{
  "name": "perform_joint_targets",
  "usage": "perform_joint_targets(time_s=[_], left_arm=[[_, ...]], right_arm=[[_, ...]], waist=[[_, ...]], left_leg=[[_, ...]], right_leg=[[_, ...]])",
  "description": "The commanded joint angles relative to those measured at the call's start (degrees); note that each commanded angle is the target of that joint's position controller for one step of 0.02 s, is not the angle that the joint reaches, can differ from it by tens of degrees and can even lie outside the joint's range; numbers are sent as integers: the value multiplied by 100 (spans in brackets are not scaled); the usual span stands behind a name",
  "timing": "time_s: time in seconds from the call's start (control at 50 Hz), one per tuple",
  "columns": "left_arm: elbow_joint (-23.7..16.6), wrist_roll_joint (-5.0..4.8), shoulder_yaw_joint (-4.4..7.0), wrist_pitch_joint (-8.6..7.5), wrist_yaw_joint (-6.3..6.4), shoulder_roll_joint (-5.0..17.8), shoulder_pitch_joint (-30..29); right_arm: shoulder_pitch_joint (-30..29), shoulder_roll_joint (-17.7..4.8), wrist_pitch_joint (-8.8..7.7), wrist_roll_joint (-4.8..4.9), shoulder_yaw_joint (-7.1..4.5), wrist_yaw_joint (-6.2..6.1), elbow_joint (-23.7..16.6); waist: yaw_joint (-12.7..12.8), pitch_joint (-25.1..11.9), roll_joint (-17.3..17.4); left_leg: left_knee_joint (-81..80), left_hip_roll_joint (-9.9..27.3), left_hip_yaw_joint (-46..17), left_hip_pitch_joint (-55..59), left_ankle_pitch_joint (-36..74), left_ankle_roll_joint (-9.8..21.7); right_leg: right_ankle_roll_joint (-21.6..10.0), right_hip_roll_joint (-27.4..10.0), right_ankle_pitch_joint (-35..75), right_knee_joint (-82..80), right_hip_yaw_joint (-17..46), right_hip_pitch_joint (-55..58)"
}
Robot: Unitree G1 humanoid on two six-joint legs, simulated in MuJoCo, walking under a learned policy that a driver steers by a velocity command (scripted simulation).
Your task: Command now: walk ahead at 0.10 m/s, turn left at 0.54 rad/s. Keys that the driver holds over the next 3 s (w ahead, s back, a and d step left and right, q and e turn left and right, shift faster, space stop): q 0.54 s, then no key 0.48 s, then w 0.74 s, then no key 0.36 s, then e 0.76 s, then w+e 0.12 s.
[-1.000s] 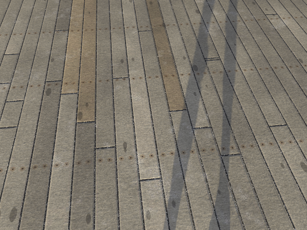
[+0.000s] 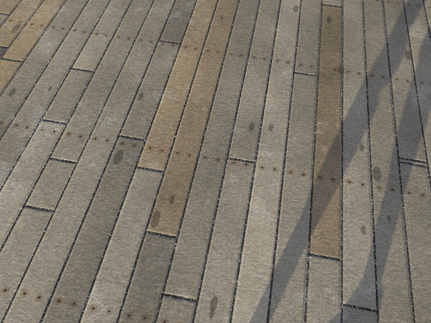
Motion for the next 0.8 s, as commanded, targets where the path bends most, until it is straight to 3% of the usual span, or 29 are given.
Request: perform_joint_targets(time_s=[0.02, 0.08, 0.14, 0.22, 0.28, 0.3, 0.32, 0.34, 0.36, 0.38, 0.4, 0.42, 0.46, 0.52, 0.58, 0.64, 0.68, 0.7, 0.72, 0.74, 0.76, 0.78, 0.8], left_arm=[[-186, 36, 141, 81, 96, 443, 697], [-327, 15, 149, 145, 104, 453, 381], [-473, -16, 144, 115, 75, 447, 83], [-564, -71, 152, -39, -8, 503, 24], [-453, -108, 207, -132, -106, 578, 511], [-432, -50, 282, -130, -103, 832, 654], [-543, 91, 381, -48, -59, 1354, 366], [-589, 256, 361, -9, -78, 1145, 458], [-717, 195, 294, -2, -70, 890, 281], [-774, 110, 251, 14, -57, 688, 109], [-806, 30, 221, 36, -46, 600, 25], [-808, -10, 199, 59, -33, 576, 10], [-809, 23, 212, 125, -11, 632, 90], [-782, 32, 289, 200, 27, 793, 338], [-799, -18, 364, 220, -34, 992, 273], [-749, -129, 378, 201, -134, 1060, 269], [-710, -238, 345, 202, -156, 1020, 126], [-584, -255, 279, 183, -172, 840, 357], [-531, -66, 163, 148, -216, 501, 634], [-682, 229, 15, 104, -298, 177, 702], [-773, 61, 151, 123, -210, 565, 236], [-734, -85, 226, 171, -165, 792, 96], [-635, -96, 252, 227, -126, 768, 187]], right_arm=[[6, -995, -11, 35, -271, -124, -444], [-16, -1001, 117, 101, -275, -225, -532], [-2, -986, 207, 92, -273, -282, -585], [115, -981, 288, 81, -284, -292, -649], [-44, -917, 365, 165, -248, -306, -778], [79, -720, 385, 168, -187, -318, -822], [459, -429, 363, 154, -129, -290, -900], [357, -871, 281, 111, -255, -257, -946], [474, -1222, 262, 85, -375, -226, -852], [541, -1200, 314, 120, -406, -234, -721], [585, -1065, 393, 120, -390, -264, -654], [577, -909, 454, 128, -348, -257, -667], [350, -681, 489, 192, -271, -222, -834], [-57, -558, 469, 185, -208, -178, -1116], [-112, -465, 456, 131, -148, -103, -1237], [9, -548, 479, 120, -180, -57, -1224], [364, -504, 470, 110, -197, -23, -1075], [490, -572, 462, 97, -215, -33, -1015], [626, -866, 452, 81, -268, -94, -1039], [449, -1254, 454, 13, -281, -169, -1211], [563, -974, 340, -160, -205, -113, -1149], [348, -875, 241, -177, -161, -72, -1077], [54, -811, 180, -112, -142, -73, -1020]], waist=[[237, -1266, 539], [136, -1268, 648], [24, -1049, 844], [-49, -1049, 1015], [280, -1075, 1000], [242, -1193, 656], [-201, -1144, -955], [0, -1089, -1520], [-48, -1042, -974], [-81, -937, -642], [-88, -841, -532], [-54, -751, -563], [50, -621, -748], [300, -727, -956], [332, -860, -1007], [294, -842, -1055], [42, -826, -956], [-1, -838, -732], [107, -1167, 170], [308, -1221, 1770], [-162, -1357, 1382], [-77, -989, 1061], [38, -795, 1001]], left_leg=[[-696, 1506, -1581, 765, 1826, 1079], [-740, 1341, -1800, 763, 352, 839], [-792, 1222, -2106, 738, -723, 709], [-507, 1270, -2542, 1085, -100, 692], [-66, 1020, -2630, 1059, 484, 425], [408, 730, -2362, 590, -264, 160], [1545, -151, -1264, -458, -2252, -209], [2857, -301, -758, -1127, -3296, -505], [3720, 5, -763, -1214, -2997, -663], [4046, 81, -662, -1233, -2656, -773], [4318, 143, -600, -1323, -2388, -883], [4549, 182, -525, -1373, -2200, -972], [4217, 280, -177, -1348, -1890, -1071], [3343, 531, 12, -1259, -1805, -1146], [2424, 647, 238, -398, -1877, -1027], [1523, 547, 420, 165, -1768, -826], [151, 436, 554, 928, -810, -548], [-548, 434, 456, 1587, -116, -383], [-574, 1217, -545, 2608, 1291, -171], [-211, 2558, -1877, 3022, 3338, 603], [-458, 2805, -2017, 2160, 2454, 1328], [-624, 2409, -1643, 1836, 1663, 1177], [-679, 2104, -1341, 1663, 1138, 897]], right_leg=[[120, 43, 431, -566, 75, 247], [199, 117, 872, -1136, 190, 207], [208, 217, 976, -1749, 269, 266], [134, 366, 695, -2557, 304, 658], [-63, 336, 1483, -4156, 152, 1700], [-273, -305, 1983, -4455, 504, 2447], [-990, -1572, 3412, -4451, 1756, 3017], [-1772, -2201, 4229, -4581, 2564, 2884], [-1807, -2160, 4327, -4450, 2156, 2826], [-1545, -1758, 4181, -4333, 1559, 2763], [-1350, -1484, 3975, -4265, 1166, 2784], [-1329, -1386, 4010, -4274, 923, 2727], [-1354, -1168, 3848, -4419, 455, 2685], [-1495, -1337, 3778, -4459, 307, 3100], [-1528, -1427, 3793, -4449, 97, 2816], [-1519, -1507, 3619, -4326, 128, 2736], [-1294, -1399, 3371, -3985, 21, 2515], [-982, -1241, 2974, -3738, -138, 2163], [-444, -844, 1663, -2947, -563, 1454], [87, -252, -1227, -1659, -912, 274], [168, -248, -1413, -945, -348, 289], [148, -293, -1118, -569, -243, 317], [131, -299, -754, -539, -199, 273]])
Next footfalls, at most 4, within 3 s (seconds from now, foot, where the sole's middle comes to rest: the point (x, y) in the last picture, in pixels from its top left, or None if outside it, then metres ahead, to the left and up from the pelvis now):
0.30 right None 0.15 -0.15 -0.77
0.72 left None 0.07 0.12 -0.77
1.06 right None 0.13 -0.13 -0.77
1.76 right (194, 294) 0.49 0.06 -0.77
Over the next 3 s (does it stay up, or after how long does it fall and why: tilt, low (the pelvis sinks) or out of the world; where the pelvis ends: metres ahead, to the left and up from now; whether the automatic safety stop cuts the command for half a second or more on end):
stays up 0.48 0.12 0.01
